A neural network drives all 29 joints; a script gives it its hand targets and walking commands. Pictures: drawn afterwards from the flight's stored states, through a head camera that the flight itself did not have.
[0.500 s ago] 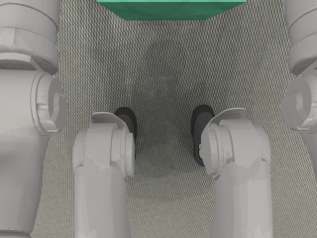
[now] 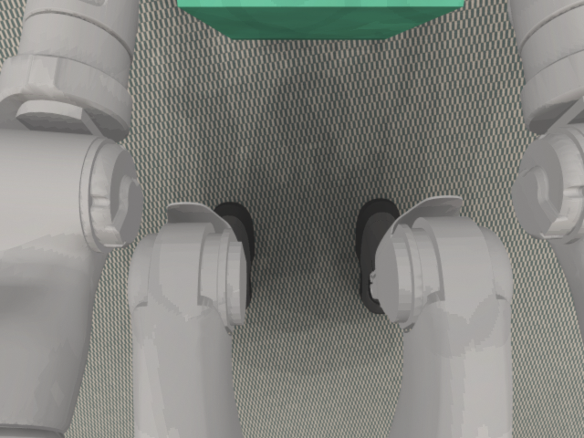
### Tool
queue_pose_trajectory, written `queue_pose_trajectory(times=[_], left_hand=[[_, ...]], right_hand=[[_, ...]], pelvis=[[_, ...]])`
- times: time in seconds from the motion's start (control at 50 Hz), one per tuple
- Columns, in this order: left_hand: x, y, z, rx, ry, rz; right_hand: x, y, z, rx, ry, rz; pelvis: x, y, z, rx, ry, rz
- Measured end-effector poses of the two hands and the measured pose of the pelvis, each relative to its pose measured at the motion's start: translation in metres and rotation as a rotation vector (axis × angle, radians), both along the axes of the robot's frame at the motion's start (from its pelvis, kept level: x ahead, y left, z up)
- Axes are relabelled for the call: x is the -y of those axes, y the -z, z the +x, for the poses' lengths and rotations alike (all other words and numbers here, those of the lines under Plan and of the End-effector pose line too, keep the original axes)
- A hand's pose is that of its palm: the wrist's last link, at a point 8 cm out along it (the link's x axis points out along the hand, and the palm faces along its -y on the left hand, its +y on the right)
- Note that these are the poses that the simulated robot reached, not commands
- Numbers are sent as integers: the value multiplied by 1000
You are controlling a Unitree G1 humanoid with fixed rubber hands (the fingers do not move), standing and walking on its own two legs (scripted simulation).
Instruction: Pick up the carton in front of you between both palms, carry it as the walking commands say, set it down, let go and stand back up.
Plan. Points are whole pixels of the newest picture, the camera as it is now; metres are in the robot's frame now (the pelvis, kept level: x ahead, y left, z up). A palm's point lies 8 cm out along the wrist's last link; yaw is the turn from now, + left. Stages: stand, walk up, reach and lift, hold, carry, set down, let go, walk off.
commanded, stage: reach and lift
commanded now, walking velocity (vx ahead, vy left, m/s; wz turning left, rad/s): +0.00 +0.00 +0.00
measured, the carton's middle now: out of the picture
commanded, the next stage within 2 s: none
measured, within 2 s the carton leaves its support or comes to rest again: leaves its support in 0.44 s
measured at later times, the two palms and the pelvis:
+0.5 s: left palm out of the picture +0.57 +0.14 -0.15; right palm out of the picture +0.57 -0.16 -0.15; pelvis +0.01 +0.00 +0.01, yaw +0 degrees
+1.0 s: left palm out of the picture +0.51 +0.14 +0.06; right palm out of the picture +0.51 -0.16 +0.06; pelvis -0.02 +0.00 +0.12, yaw -1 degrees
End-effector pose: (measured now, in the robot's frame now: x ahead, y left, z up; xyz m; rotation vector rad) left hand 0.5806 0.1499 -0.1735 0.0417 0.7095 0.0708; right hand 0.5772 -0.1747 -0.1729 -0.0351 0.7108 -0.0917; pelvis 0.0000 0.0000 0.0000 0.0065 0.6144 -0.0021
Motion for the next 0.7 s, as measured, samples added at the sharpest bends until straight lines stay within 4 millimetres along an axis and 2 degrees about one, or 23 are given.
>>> queue_pose_trajectory(times=[0.06,0.34,0.44,0.52,0.58,0.7], left_hand=[[11,0,0,1,7,-8],[8,2,-1,-10,-2,-53],[13,-6,-6,-14,-38,-16],[15,-37,-11,29,-40,-18],[16,-72,-18,63,-50,-29],[17,-143,-40,25,-58,-28]], right_hand=[[-8,0,0,0,-1,3],[-6,2,0,-11,-2,50],[-10,-6,-7,-17,43,0],[-10,-38,-12,25,66,-3],[-8,-72,-19,59,77,14],[-8,-141,-40,21,79,24]], pelvis=[[0,-2,-3,17,0,0],[-1,8,6,21,-1,-3],[-2,5,10,-13,2,-3],[-2,-12,4,28,5,0],[-2,-25,-2,22,9,2],[-1,-51,-5,-90,13,4]])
